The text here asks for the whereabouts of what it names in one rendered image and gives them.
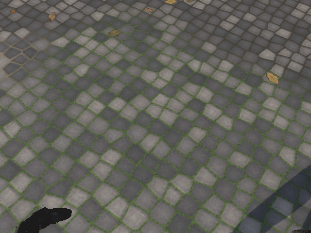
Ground left robot hand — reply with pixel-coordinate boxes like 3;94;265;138
15;207;72;233

